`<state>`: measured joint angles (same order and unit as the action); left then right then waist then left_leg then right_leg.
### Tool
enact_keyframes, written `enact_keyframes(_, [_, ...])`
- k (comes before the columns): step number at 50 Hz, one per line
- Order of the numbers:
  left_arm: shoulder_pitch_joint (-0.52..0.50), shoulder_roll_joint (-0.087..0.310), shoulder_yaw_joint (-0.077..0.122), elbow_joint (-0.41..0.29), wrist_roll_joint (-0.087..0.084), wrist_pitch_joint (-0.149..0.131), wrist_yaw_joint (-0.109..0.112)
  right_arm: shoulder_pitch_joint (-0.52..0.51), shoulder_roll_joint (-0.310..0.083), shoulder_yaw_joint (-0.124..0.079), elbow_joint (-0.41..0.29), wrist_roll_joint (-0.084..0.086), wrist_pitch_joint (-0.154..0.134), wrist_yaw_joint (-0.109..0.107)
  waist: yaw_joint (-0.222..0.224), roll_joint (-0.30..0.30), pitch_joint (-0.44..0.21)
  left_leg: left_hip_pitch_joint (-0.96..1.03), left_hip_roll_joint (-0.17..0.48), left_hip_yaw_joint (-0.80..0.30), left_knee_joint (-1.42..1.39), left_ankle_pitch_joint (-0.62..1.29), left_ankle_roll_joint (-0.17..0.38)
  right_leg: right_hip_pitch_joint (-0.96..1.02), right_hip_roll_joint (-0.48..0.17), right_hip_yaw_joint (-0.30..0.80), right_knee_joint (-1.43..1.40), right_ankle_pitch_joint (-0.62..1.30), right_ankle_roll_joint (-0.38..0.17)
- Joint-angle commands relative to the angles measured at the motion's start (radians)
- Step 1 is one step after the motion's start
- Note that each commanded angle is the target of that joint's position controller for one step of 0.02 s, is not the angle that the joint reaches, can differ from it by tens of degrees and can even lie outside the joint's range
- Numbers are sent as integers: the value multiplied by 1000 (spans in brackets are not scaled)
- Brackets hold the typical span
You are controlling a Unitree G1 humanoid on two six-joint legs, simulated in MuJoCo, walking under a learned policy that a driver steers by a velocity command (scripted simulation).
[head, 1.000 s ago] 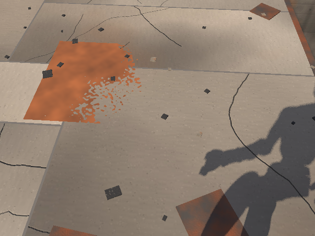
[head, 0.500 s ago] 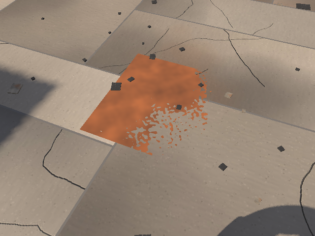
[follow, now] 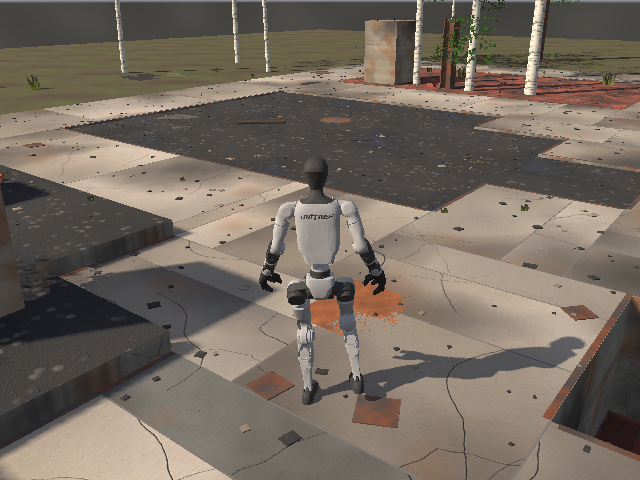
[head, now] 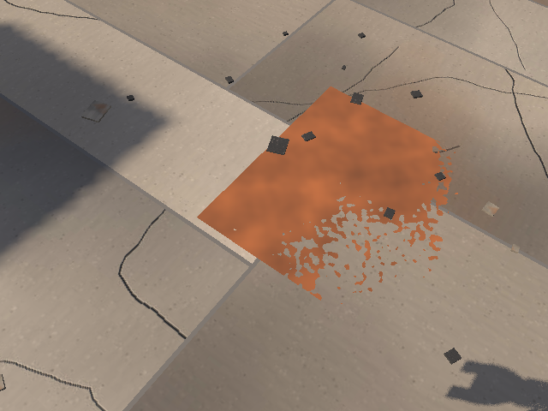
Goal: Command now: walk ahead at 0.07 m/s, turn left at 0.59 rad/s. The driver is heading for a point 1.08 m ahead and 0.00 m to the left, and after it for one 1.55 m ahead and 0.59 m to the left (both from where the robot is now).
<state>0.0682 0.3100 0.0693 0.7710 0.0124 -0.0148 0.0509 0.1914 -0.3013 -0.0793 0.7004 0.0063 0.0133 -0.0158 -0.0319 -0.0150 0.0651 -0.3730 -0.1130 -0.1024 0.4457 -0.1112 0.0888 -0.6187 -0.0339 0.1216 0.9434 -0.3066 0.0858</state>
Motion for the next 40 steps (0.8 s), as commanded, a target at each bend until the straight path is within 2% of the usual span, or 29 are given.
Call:
enact_keyframes(1, [32, 80, 19, -47, -6, 0, 0, -39, -168, -44, -87, 3, 3, -20, 25, 128, -182, 113, 230, -286, -125, -26, 126, 70, 24, 1, -97, 61, 12])
enact_keyframes(4, [5, 83, 17, -58, -10, -14, -9, -30, -168, -45, -91, 0, 13, -21, 9, 159, -161, 123, 227, -336, -105, -45, 125, 110, 44, 9, -197, 43, 10])
enact_keyframes(7, [30, 93, 18, -52, -14, -32, -23, -29, -152, -38, -98, 0, 21, -18, 11, 175, -185, 179, 239, -371, -33, 125, 120, 185, 52, -5, -306, 12, -9])
enact_keyframes(9, [84, 89, 19, -36, -12, -42, -36, -43, -130, -25, -101, 9, 29, -19, 50, 167, -188, 168, 209, -362, 29, 192, 82, 324, 41, -32, -520, 163, -41])
enact_keyframes(10, [91, 121, 25, -38, 0, -44, -38, -7, -103, -15, -96, 6, 30, -21, 41, 114, -188, 117, 165, -327, 83, 77, 34, 420, -45, 31, -587, 288, -77])
enact_keyframes(11, [57, 191, 35, -58, 18, -37, -31, 62, -56, 0, -97, -12, 26, -18, -25, -125, -198, 16, 42, -182, 262, -273, -26, 508, -241, 219, -598, 537, -172])
enact_keyframes(12, [73, 177, 31, -41, 43, -28, -33, 23, -110, -15, -122, -5, 17, -18, -8, -285, -152, -122, -34, -69, 401, -533, -80, 480, -345, 385, -617, 639, -345])
enact_keyframes(13, [73, 141, 24, -53, 26, -29, -36, 29, -183, -35, -103, -13, 12, -19, 20, -194, -156, -144, 4, -85, 575, -539, -116, 485, -351, 378, -607, 627, -383])
enact_keyframes(14, [65, 127, 22, -54, 10, -27, -34, 24, -190, -44, -85, -3, 15, -18, 23, -134, -154, -164, 6, -86, 654, -489, -135, 500, -299, 295, -582, 613, -348])
enact_keyframes(15, [49, 115, 17, -54, -3, -25, -34, 30, -161, -40, -65, 1, 26, -22, 16, -102, -145, -169, 13, -86, 685, -457, -155, 505, -249, 226, -566, 590, -310])
enact_keyframes(16, [36, 108, 13, -51, -13, -22, -33, 26, -139, -34, -63, -1, 35, -23, 16, -102, -133, -175, 24, -88, 684, -423, -169, 505, -235, 199, -561, 586, -297])
enact_keyframes(18, [26, 89, 4, -40, -9, -10, -33, 14, -77, -12, -61, 4, 39, -18, 12, -127, -133, -101, 40, -29, 560, -380, -185, 481, -172, 110, -564, 587, -276])
enact_keyframes(20, [48, 77, 0, -22, -9, 1, -34, -10, -25, 12, -59, 2, 35, -8, 38, -173, -158, 4, 80, 54, 336, -336, -183, 469, -127, 71, -606, 279, -255])
enact_keyframes(21, [75, 103, 7, -13, -12, 8, -34, -46, -24, 16, -66, 5, 31, -2, 66, -203, -135, 37, 76, 85, 256, -330, -175, 445, -123, 89, -637, 99, -260])
enact_keyframes(22, [98, 140, 16, -8, -17, 14, -33, -60, -47, 10, -69, 11, 27, 2, 80, -221, -113, 63, 64, 113, 192, -321, -164, 428, -136, 121, -659, -27, -270])
enact_keyframes(23, [102, 158, 19, -7, -22, 17, -33, -45, -64, 5, -60, 13, 20, 5, 71, -214, -97, 111, 60, 128, 98, -267, -143, 403, -144, 140, -667, -112, -271])
enact_keyframes(25, [119, 152, 15, -1, -32, 11, -33, 4, -73, 2, -29, 11, 3, 5, 41, -163, -68, 248, 55, 139, -69, -172, -84, 318, -136, 144, -667, -190, -249])
enact_keyframes(26, [107, 118, 3, -2, -29, -1, -36, 51, -85, 0, -18, 7, -7, 0, 16, -130, -89, 364, 110, 74, -73, -167, -47, 237, -122, 128, -623, -183, -212])
enact_keyframes(27, [55, 44, -18, -26, -17, -18, -44, 144, -133, -10, 3, -4, -15, -7, -24, 2, -122, 484, 238, -95, -94, -250, 12, 101, -49, 19, -444, -151, -152])
enact_keyframes(28, [-4, 23, -25, -71, -20, -42, -45, 202, -219, -36, 27, -11, -20, 4, -43, 224, -93, 445, 384, -351, -202, -439, 118, -15, 65, -149, -259, -151, -97])
enact_keyframes(29, [-69, 92, -7, -92, -31, -59, -44, 204, -197, -31, 24, -16, -38, 8, -78, 221, 12, 406, 456, -476, -284, -469, 187, -116, 23, -104, -127, -223, -89])
enact_keyframes(30, [-54, 120, 9, -88, -44, -69, -49, 199, -157, -19, 31, -19, -55, 3, -58, 199, 48, 421, 456, -464, -289, -454, 190, -186, -9, -77, -25, -211, -99])
enact_keyframes(31, [-17, 114, 12, -67, -41, -74, -53, 176, -129, -10, 27, -12, -64, -1, -36, 186, 50, 449, 419, -399, -277, -331, 168, -208, -22, -76, 15, -182, -102])
enact_keyframes(32, [-5, 105, 11, -63, -30, -77, -59, 158, -121, -7, 27, -2, -66, -4, -23, 182, 49, 476, 405, -332, -261, -119, 151, -229, -38, -80, 10, -133, -100])
enact_keyframes(33, [-12, 92, 8, -60, -22, -79, -65, 143, -112, -2, 24, -1, -62, -8, -15, 163, 34, 472, 380, -250, -243, 105, 129, -195, -45, -91, -26, -96, -91])
enact_keyframes(35, [-14, 28, -13, -53, -13, -77, -81, 120, -110, -3, 22, -2, -46, -11, -7, 145, -20, 392, 307, -98, -206, 346, 94, -26, -15, -146, -145, 3, -67])
enact_keyframes(36, [-18, 7, -22, -53, -13, -74, -89, 121, -115, -4, 25, -1, -38, -12, -8, 151, -41, 343, 281, -47, -191, 401, 82, 68, 2, -166, -209, 60, -60])
enact_keyframes(37, [-25, 9, -23, -53, -16, -69, -94, 137, -126, -8, 32, -4, -31, -13, -14, 162, -58, 308, 276, -30, -184, 426, 77, 141, 21, -179, -250, 120, -56])
enact_keyframes(40, [0, 57, -10, -50, -22, -53, -95, 133, -144, -13, 43, 4, -27, -12, 17, 165, -64, 249, 300, -49, -145, 381, 57, 281, 38, -155, -355, 224, -80])
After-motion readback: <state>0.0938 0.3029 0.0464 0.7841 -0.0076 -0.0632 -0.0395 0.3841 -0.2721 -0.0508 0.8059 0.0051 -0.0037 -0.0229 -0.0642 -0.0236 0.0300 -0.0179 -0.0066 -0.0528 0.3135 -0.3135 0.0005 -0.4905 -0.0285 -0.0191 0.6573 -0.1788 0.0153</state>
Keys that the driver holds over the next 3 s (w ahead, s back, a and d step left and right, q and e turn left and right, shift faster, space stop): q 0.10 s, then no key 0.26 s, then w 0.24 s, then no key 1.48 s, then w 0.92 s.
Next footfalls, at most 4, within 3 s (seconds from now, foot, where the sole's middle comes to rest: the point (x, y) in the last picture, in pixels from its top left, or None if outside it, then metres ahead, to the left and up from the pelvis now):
0.20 right None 0.14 -0.16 -0.78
0.52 left None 0.05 0.08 -0.78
0.86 right None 0.30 -0.12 -0.78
1.16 left None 0.22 0.11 -0.78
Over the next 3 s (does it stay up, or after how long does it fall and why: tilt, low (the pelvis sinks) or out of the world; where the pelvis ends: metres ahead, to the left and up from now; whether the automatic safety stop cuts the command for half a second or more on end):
stays up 0.59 0.01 0.01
